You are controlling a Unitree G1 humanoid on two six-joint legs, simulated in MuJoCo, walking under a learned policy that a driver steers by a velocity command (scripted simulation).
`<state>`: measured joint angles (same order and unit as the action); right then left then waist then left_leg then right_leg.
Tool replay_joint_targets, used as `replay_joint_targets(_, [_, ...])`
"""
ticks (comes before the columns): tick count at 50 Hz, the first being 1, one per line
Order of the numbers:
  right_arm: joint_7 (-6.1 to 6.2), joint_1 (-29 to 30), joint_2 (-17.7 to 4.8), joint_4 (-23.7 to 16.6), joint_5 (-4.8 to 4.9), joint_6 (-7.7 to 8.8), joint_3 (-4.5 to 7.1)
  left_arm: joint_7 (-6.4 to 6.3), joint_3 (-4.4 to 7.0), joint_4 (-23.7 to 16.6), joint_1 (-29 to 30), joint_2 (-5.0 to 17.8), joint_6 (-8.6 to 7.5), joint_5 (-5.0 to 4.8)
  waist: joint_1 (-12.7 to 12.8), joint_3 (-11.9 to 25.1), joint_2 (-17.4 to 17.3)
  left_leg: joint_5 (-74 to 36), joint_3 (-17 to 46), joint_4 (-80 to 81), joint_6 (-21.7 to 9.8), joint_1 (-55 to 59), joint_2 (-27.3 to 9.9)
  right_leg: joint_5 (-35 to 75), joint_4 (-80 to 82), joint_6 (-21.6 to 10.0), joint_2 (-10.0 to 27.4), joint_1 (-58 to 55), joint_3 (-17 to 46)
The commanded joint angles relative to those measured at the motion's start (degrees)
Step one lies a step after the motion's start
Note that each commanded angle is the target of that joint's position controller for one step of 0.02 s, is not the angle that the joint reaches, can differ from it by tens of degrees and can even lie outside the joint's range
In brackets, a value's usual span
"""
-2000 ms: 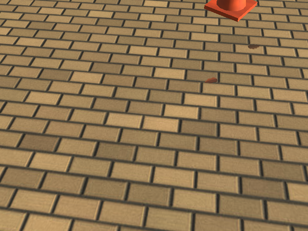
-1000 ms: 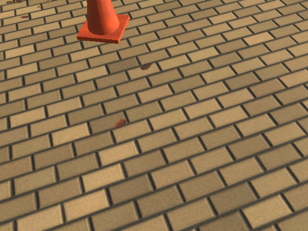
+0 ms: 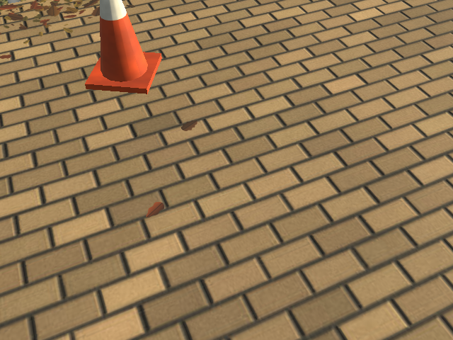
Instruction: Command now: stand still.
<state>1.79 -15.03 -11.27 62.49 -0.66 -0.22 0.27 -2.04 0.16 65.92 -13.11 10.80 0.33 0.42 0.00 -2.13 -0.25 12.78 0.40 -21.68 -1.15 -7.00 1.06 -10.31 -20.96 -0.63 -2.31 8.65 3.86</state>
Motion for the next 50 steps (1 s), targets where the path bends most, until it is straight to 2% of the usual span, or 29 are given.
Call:
replay_joint_targets(1, [0.19,-2.6,-4.9,-0.6,-0.01,0.40,0.59,-0.17,0.57,-0.4,-2.2,5.3,-0.31,-0.01,0.0,-1.7,0.3,-1.7,5.3,4.3,-1.5,-2.7,-5.5,3.0,3.7,-1.7,5.8,1.5,5.2])
replay_joint_targets(16, [0.45,-5.2,-3.0,1.4,-0.01,0.66,0.03,-0.34,-0.03,0.8,-4.5,3.6,-0.42,-0.04,0.0,-2.0,0.2,-2.3,5.3,3.9,-1.6,-3.3,-5.5,3.7,2.7,-1.6,5.6,2.1,4.6])
replay_joint_targets(37, [0.70,-7.1,-1.6,2.1,0.03,0.94,-0.04,-0.65,-0.28,1.2,-7.0,2.0,-0.48,-0.06,0.0,-2.2,0.1,-5.2,5.2,3.6,-2.0,-2.6,-5.5,5.7,1.4,-1.1,5.7,2.0,3.9])
replay_joint_targets(38, [0.68,-7.6,-1.4,2.3,-0.05,0.91,-0.09,-0.65,-0.39,1.3,-7.4,1.6,-0.44,0.02,-0.1,-1.0,-0.1,-0.4,5.3,4.4,-2.1,-2.2,-5.2,2.0,1.7,-1.2,5.2,1.6,3.6])
replay_joint_targets(40, [0.60,-8.1,-3.6,2.1,-0.13,0.44,0.91,-0.53,-0.03,0.6,-6.9,2.2,-0.24,0.30,-0.6,-2.3,-2.4,15.2,7.0,5.6,-3.6,-3.2,-4.6,-9.6,-2.1,-2.0,2.2,4.6,1.3])
replay_joint_targets(41, [0.50,-8.9,-4.9,1.9,-0.13,0.07,1.50,-0.28,0.16,-0.2,-6.4,2.2,-0.13,0.69,-1.2,-3.7,-4.6,24.7,9.9,6.9,-5.3,-3.7,-5.8,-16.4,-5.9,-2.6,0.3,8.3,-0.5])
replay_joint_targets(42, [0.38,-10.9,-5.6,2.1,-0.14,-0.22,1.97,0.10,0.20,-1.4,-4.9,1.8,-0.17,1.25,-2.3,-5.8,-6.4,32.5,14.5,9.7,-7.4,-3.6,-8.8,-19.3,-10.5,-2.8,-0.8,13.4,-2.0])
replay_joint_targets(43, [0.34,-13.0,-6.4,2.6,-0.20,-0.33,2.48,0.53,-0.04,-2.7,-3.5,0.5,-0.49,1.86,-3.1,-7.6,-8.4,37.5,19.9,12.6,-9.9,-3.5,-13.0,-18.4,-15.5,-2.8,-0.9,16.6,-4.6])
replay_joint_targets(44, [0.30,-13.7,-6.3,2.8,-0.28,-0.18,2.77,0.92,-0.11,-4.1,-1.9,0.1,-1.06,2.22,-3.3,-9.6,-8.6,37.8,23.8,14.7,-12.0,-5.0,-16.6,-15.5,-19.9,-2.8,1.2,18.5,-5.7])
replay_joint_targets(46, [-0.01,-12.6,-6.4,2.0,-0.92,0.65,3.15,1.57,0.31,-5.9,-0.6,0.9,-2.35,1.85,-2.6,-10.0,-6.7,31.1,24.5,15.7,-13.1,-4.7,-18.3,-15.8,-23.9,-3.0,3.6,20.9,-5.1])
replay_joint_targets(48, [-0.28,-10.6,-6.8,1.2,-0.81,1.54,3.48,2.23,0.66,-6.8,-1.6,1.0,-3.50,1.31,-1.0,-8.8,-6.0,24.6,20.2,13.6,-12.1,-5.1,-16.6,-15.2,-19.6,-3.4,4.0,17.9,-5.7])
replay_joint_targets(49, [-0.39,-9.0,-6.6,0.7,-0.44,1.87,3.54,2.38,0.84,-6.7,-3.2,0.8,-3.93,0.93,0.3,-8.1,-5.8,21.9,16.9,12.0,-11.0,-7.4,-14.8,-12.8,-15.2,-3.7,3.2,12.5,-6.9])
replay_joint_targets(50, [-0.49,-6.8,-6.5,0.0,0.11,2.04,3.60,2.39,0.96,-5.4,-7.4,-0.1,-4.23,0.57,2.8,-7.3,-5.2,20.7,13.3,9.3,-9.8,-12.2,-12.4,-8.1,-9.0,-3.9,1.6,3.5,-8.7])
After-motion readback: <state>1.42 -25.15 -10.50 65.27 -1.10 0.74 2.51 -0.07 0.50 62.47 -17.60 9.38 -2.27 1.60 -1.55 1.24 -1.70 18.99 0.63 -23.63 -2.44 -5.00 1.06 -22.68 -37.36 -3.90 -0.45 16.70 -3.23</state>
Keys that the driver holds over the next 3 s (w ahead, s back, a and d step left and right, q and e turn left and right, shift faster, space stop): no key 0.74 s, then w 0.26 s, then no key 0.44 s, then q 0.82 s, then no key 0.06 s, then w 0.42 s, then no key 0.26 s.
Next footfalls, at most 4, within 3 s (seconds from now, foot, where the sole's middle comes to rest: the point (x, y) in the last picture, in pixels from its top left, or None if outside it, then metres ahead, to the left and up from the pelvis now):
1.42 left None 0.27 0.05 -0.78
1.62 right None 0.18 -0.13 -0.78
2.02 left None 0.24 0.08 -0.78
2.54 right None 0.29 -0.09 -0.78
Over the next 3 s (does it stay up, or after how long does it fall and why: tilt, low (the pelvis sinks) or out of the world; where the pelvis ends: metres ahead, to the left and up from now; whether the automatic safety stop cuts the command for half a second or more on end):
stays up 0.36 0.09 -0.02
